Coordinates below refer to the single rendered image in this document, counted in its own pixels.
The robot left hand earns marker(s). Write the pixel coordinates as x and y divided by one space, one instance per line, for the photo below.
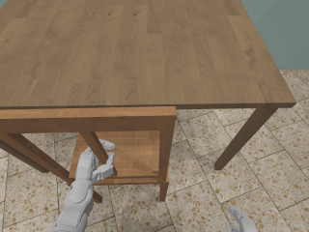
88 163

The robot right hand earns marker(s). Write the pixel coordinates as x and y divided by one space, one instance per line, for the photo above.
245 224

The robot left forearm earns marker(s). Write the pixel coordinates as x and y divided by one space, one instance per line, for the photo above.
79 202

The chair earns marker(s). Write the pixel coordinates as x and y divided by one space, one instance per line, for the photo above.
143 137

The table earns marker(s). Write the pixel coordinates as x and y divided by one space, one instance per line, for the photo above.
191 54

